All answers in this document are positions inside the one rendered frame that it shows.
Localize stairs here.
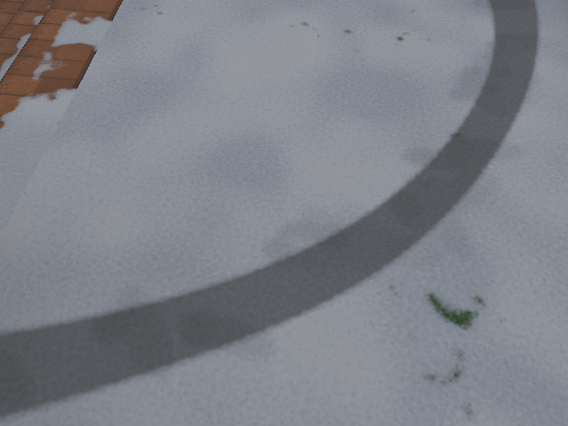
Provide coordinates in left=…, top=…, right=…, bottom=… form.
left=0, top=0, right=54, bottom=81

